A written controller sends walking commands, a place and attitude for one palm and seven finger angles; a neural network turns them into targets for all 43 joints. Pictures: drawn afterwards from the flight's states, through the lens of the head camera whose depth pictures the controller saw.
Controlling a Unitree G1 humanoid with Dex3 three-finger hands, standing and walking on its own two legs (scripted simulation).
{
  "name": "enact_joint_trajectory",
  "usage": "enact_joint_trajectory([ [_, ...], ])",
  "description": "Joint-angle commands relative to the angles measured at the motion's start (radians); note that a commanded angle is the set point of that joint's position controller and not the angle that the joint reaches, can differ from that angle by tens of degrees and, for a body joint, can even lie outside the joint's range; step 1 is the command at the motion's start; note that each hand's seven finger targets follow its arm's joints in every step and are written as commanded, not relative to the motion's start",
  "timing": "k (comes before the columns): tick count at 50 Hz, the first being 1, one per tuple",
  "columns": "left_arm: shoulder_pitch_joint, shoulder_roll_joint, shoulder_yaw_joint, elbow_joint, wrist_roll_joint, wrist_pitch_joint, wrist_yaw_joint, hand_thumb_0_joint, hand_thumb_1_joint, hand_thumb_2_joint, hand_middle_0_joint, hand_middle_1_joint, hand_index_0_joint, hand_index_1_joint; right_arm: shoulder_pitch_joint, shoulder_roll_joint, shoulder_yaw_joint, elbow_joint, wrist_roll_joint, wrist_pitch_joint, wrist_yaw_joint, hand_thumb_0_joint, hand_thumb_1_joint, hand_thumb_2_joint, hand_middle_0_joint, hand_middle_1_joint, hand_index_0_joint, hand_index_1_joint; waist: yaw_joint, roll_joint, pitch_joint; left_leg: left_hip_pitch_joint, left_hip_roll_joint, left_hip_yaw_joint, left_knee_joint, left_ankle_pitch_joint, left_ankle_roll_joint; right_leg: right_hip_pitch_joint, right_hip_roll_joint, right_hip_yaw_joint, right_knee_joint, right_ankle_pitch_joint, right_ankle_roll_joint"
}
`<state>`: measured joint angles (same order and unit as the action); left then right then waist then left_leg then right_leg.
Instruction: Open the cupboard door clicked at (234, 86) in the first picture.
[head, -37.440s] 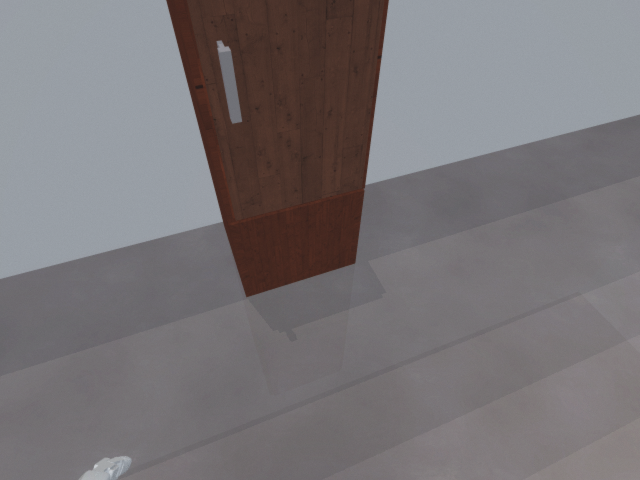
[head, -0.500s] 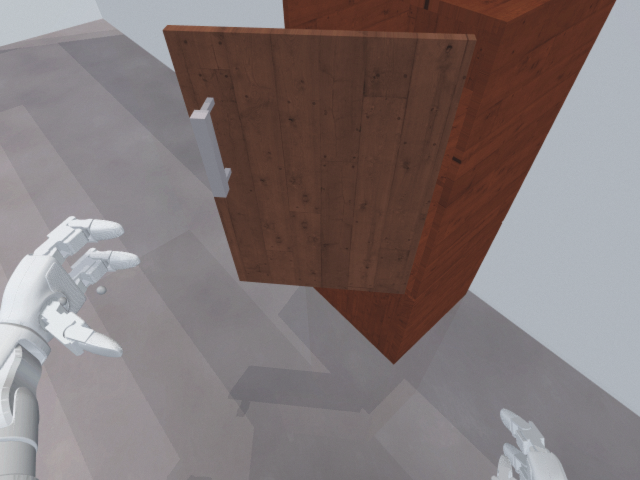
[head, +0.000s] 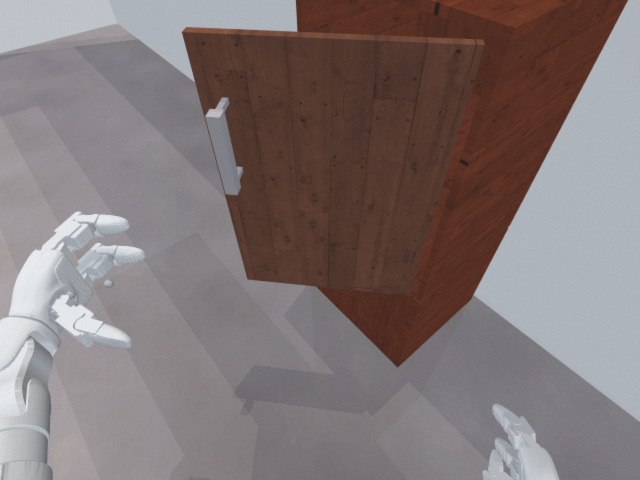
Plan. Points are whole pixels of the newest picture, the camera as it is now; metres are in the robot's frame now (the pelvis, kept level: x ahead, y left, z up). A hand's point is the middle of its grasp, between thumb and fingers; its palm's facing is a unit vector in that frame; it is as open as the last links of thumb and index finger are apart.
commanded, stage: move the hooked fingers beside the handle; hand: left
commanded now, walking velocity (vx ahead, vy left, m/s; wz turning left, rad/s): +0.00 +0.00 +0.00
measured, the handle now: (228, 147) +0.58 +0.20 +0.09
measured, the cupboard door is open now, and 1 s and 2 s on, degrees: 42 42 42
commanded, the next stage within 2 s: none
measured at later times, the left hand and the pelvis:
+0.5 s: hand (140, 232) +0.38 +0.27 +0.10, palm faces -0.01 -1.00 -0.01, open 14.0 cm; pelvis +0.00 +0.01 +0.00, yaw -1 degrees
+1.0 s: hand (160, 197) +0.44 +0.26 +0.11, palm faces -0.04 -1.00 +0.00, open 14.0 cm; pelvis +0.00 +0.01 -0.01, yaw -1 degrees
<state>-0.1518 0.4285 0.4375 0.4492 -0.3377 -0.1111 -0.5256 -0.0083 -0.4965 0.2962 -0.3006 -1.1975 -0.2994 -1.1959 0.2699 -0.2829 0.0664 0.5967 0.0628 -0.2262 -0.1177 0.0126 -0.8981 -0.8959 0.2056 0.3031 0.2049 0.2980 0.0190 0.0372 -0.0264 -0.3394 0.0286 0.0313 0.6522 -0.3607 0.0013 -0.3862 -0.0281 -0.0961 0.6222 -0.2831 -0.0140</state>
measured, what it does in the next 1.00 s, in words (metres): stands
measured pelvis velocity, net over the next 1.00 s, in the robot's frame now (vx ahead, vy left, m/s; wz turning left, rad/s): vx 0.00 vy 0.01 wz -0.02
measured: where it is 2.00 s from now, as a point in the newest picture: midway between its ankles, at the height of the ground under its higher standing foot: outside the picture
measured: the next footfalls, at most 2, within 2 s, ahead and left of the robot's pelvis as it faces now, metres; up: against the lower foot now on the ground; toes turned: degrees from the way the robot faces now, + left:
none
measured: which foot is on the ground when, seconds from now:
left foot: down 0.00-1.00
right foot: down 0.00-1.00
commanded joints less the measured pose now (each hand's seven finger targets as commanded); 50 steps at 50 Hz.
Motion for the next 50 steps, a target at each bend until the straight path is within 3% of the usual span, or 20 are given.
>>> enact_joint_trajectory([
  [1, -0.425, 0.293, 0.061, -0.164, -0.006, -0.087, 0.002, 0.0, -0.5, 0.3, -0.3, -1.2, -0.3, -1.2, -0.04, -0.141, -0.063, -0.121, -0.001, -0.051, -0.022, 0.0, -0.9, -0.9, 0.2, 0.3, 0.2, 0.3, -0.042, 0.017, -0.179, 0.019, -0.03, -0.04, -0.099, 0.158, 0.021, 0.074, 0.025, 0.062, -0.084, 0.104, -0.005],
  [4, -0.492, 0.332, 0.073, -0.115, 0.006, -0.099, -0.002, 0.0, -0.5, 0.3, -0.3, -1.2, -0.3, -1.2, -0.029, -0.144, -0.062, -0.109, -0.004, -0.046, -0.022, 0.0, -0.9, -0.9, 0.2, 0.3, 0.2, 0.3, -0.043, 0.048, -0.22, 0.017, -0.032, -0.04, -0.089, 0.173, 0.019, 0.088, 0.022, 0.07, -0.074, 0.122, -0.009],
  [8, -0.544, 0.305, 0.03, -0.063, 0.016, -0.105, -0.005, 0.0, -0.5, 0.3, -0.3, -1.2, -0.3, -1.2, -0.015, -0.145, -0.06, -0.108, -0.007, -0.041, -0.019, 0.0, -0.9, -0.9, 0.2, 0.3, 0.2, 0.3, -0.042, 0.076, -0.253, 0.033, -0.031, -0.047, -0.084, 0.22, 0.013, 0.081, 0.026, 0.057, -0.053, 0.169, -0.017],
  [11, -0.506, 0.326, 0.062, -0.003, 0.017, -0.103, 0.001, 0.0, -0.5, 0.3, -0.3, -1.2, -0.3, -1.2, 0.003, -0.151, -0.065, -0.111, -0.008, -0.031, -0.01, 0.0, -0.9, -0.9, 0.2, 0.3, 0.2, 0.3, -0.029, 0.028, -0.272, 0.002, -0.03, -0.045, -0.083, 0.235, 0.013, 0.095, 0.024, 0.052, -0.044, 0.192, -0.014],
  [13, -0.523, 0.327, 0.057, 0.066, 0.02, -0.093, 0.005, 0.0, -0.5, 0.3, -0.3, -1.2, -0.3, -1.2, 0.014, -0.158, -0.063, -0.11, -0.009, -0.019, -0.004, 0.0, -0.9, -0.9, 0.2, 0.3, 0.2, 0.3, -0.031, -0.019, -0.237, -0.034, -0.028, -0.045, -0.083, 0.223, 0.013, 0.088, 0.026, 0.051, -0.041, 0.187, -0.015],
  [15, -0.574, 0.352, 0.072, 0.1, 0.03, -0.093, 0.012, 0.0, -0.5, 0.3, -0.3, -1.2, -0.3, -1.2, 0.026, -0.163, -0.068, -0.105, -0.008, -0.01, 0.001, 0.0, -0.9, -0.9, 0.2, 0.3, 0.2, 0.3, -0.039, -0.016, -0.235, -0.054, -0.029, -0.04, -0.082, 0.207, 0.014, 0.075, 0.023, 0.056, -0.04, 0.178, -0.01],
  [18, -0.592, 0.406, 0.107, 0.117, 0.045, -0.112, 0.019, 0.0, -0.5, 0.3, -0.3, -1.2, -0.3, -1.2, 0.046, -0.171, -0.072, -0.113, -0.013, 0.007, 0.009, 0.0, -0.9, -0.9, 0.2, 0.3, 0.2, 0.3, -0.029, 0.0, -0.274, -0.064, -0.031, -0.034, -0.069, 0.232, 0.015, 0.101, 0.024, 0.064, -0.024, 0.204, -0.015],
  [20, -0.656, 0.413, 0.101, 0.079, 0.054, -0.141, 0.019, 0.0, -0.5, 0.3, -0.3, -1.2, -0.3, -1.2, 0.058, -0.165, -0.076, -0.112, -0.015, 0.014, 0.013, 0.0, -0.9, -0.9, 0.2, 0.3, 0.2, 0.3, -0.039, 0.055, -0.329, -0.038, -0.033, -0.029, -0.056, 0.269, 0.017, 0.111, 0.025, 0.074, -0.015, 0.25, -0.013],
  [21, -0.644, 0.423, 0.115, 0.088, 0.054, -0.151, 0.019, 0.0, -0.5, 0.3, -0.3, -1.2, -0.3, -1.2, 0.068, -0.165, -0.078, -0.112, -0.017, 0.019, 0.014, 0.0, -0.9, -0.9, 0.2, 0.3, 0.2, 0.3, -0.036, 0.041, -0.351, -0.035, -0.031, -0.03, -0.052, 0.278, 0.018, 0.116, 0.028, 0.073, -0.01, 0.257, -0.013],
  [23, -0.685, 0.434, 0.113, 0.105, 0.049, -0.168, 0.009, 0.0, -0.5, 0.3, -0.3, -1.2, -0.3, -1.2, 0.083, -0.171, -0.078, -0.105, -0.017, 0.03, 0.012, 0.0, -0.9, -0.9, 0.2, 0.3, 0.2, 0.3, -0.05, 0.009, -0.354, -0.047, -0.027, -0.029, -0.042, 0.282, 0.02, 0.121, 0.032, 0.076, -0.004, 0.272, -0.012],
  [24, -0.724, 0.414, 0.088, 0.112, 0.051, -0.175, 0.0, 0.0, -0.5, 0.3, -0.3, -1.2, -0.3, -1.2, 0.081, -0.168, -0.077, -0.1, -0.016, 0.032, 0.013, 0.0, -0.9, -0.9, 0.2, 0.3, 0.2, 0.3, -0.061, 0.049, -0.346, -0.045, -0.029, -0.026, -0.043, 0.275, 0.02, 0.105, 0.031, 0.078, -0.008, 0.271, -0.011],
  [28, -0.786, 0.375, 0.037, 0.173, 0.053, -0.171, -0.019, 0.0, -0.5, 0.3, -0.3, -1.2, -0.3, -1.2, 0.105, -0.173, -0.082, -0.084, -0.013, 0.044, 0.01, 0.0, -0.9, -0.9, 0.2, 0.3, 0.2, 0.3, -0.081, 0.064, -0.323, -0.02, -0.025, -0.037, -0.037, 0.29, 0.02, 0.041, 0.036, 0.064, -0.007, 0.259, -0.016],
  [29, -0.775, 0.39, 0.05, 0.189, 0.055, -0.165, -0.019, 0.0, -0.5, 0.3, -0.3, -1.2, -0.3, -1.2, 0.11, -0.174, -0.084, -0.079, -0.014, 0.047, 0.011, 0.0, -0.9, -0.9, 0.2, 0.3, 0.2, 0.3, -0.073, 0.078, -0.343, -0.016, -0.026, -0.037, -0.034, 0.304, 0.02, 0.045, 0.034, 0.066, -0.008, 0.271, -0.014],
  [35, -0.792, 0.42, 0.077, 0.269, 0.069, -0.156, 0.001, 0.0, -0.5, 0.3, -0.3, -1.2, -0.3, -1.2, 0.14, -0.182, -0.088, -0.076, -0.019, 0.078, 0.023, 0.0, -0.9, -0.9, 0.2, 0.3, 0.2, 0.3, -0.072, -0.001, -0.37, -0.055, -0.023, -0.039, -0.027, 0.336, 0.018, 0.062, 0.034, 0.06, 0.008, 0.313, -0.01],
  [39, -0.841, 0.454, 0.092, 0.287, 0.09, -0.181, 0.019, 0.0, -0.5, 0.3, -0.3, -1.2, -0.3, -1.2, 0.15, -0.179, -0.087, -0.08, -0.024, 0.098, 0.031, 0.0, -0.9, -0.9, 0.2, 0.3, 0.2, 0.3, -0.069, 0.046, -0.371, -0.056, -0.021, -0.035, -0.015, 0.36, 0.017, 0.048, 0.036, 0.066, 0.019, 0.324, -0.013],
  [42, -0.895, 0.457, 0.082, 0.331, 0.103, -0.198, 0.025, 0.0, -0.5, 0.3, -0.3, -1.2, -0.3, -1.2, 0.163, -0.181, -0.088, -0.072, -0.023, 0.114, 0.033, 0.0, -0.9, -0.9, 0.2, 0.3, 0.2, 0.3, -0.092, 0.02, -0.366, -0.075, -0.019, -0.032, -0.009, 0.333, 0.021, 0.036, 0.036, 0.069, 0.018, 0.314, -0.007],
  [44, -0.964, 0.471, 0.075, 0.344, 0.11, -0.208, 0.017, 0.0, -0.5, 0.3, -0.3, -1.2, -0.3, -1.2, 0.165, -0.182, -0.085, -0.069, -0.024, 0.123, 0.032, 0.0, -0.9, -0.9, 0.2, 0.3, 0.2, 0.3, -0.102, 0.059, -0.376, -0.073, -0.02, -0.031, -0.002, 0.315, 0.021, 0.021, 0.037, 0.073, 0.023, 0.299, -0.009],
  [46, -1.005, 0.473, 0.065, 0.388, 0.118, -0.214, 0.015, 0.0, -0.5, 0.3, -0.3, -1.2, -0.3, -1.2, 0.175, -0.184, -0.084, -0.058, -0.025, 0.13, 0.03, 0.0, -0.9, -0.9, 0.2, 0.3, 0.2, 0.3, -0.114, 0.053, -0.364, -0.084, -0.019, -0.036, 0.002, 0.292, 0.022, -0.001, 0.038, 0.071, 0.021, 0.276, -0.008],
  [48, -1.032, 0.477, 0.06, 0.383, 0.119, -0.226, 0.008, 0.0, -0.5, 0.3, -0.3, -1.2, -0.3, -1.2, 0.185, -0.186, -0.084, -0.056, -0.028, 0.138, 0.03, 0.0, -0.9, -0.9, 0.2, 0.3, 0.2, 0.3, -0.114, 0.076, -0.405, -0.062, -0.018, -0.039, 0.013, 0.335, 0.021, 0.001, 0.04, 0.071, 0.032, 0.298, -0.013],
  [50, -1.062, 0.491, 0.055, 0.432, 0.128, -0.222, 0.002, 0.0, -0.5, 0.3, -0.3, -1.2, -0.3, -1.2, 0.193, -0.19, -0.082, -0.044, -0.027, 0.147, 0.028, 0.0, -0.9, -0.9, 0.2, 0.3, 0.2, 0.3, -0.131, 0.051, -0.402, -0.08, -0.016, -0.042, 0.019, 0.314, 0.022, -0.016, 0.04, 0.071, 0.031, 0.287, -0.007],
])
